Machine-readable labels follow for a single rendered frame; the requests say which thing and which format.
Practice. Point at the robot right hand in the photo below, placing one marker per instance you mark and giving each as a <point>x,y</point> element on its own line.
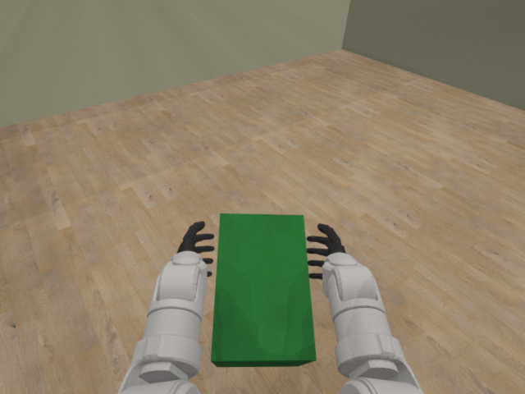
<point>332,241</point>

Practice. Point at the carton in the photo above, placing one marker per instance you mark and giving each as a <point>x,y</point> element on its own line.
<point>262,311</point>

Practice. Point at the robot left hand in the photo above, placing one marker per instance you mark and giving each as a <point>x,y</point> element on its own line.
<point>191,238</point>

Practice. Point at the left robot forearm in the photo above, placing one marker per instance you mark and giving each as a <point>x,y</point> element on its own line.
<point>170,348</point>

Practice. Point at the right robot forearm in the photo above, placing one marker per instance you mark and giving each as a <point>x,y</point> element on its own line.
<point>365,346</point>

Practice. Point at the right robot upper arm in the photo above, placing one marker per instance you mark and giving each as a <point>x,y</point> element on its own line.
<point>361,385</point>

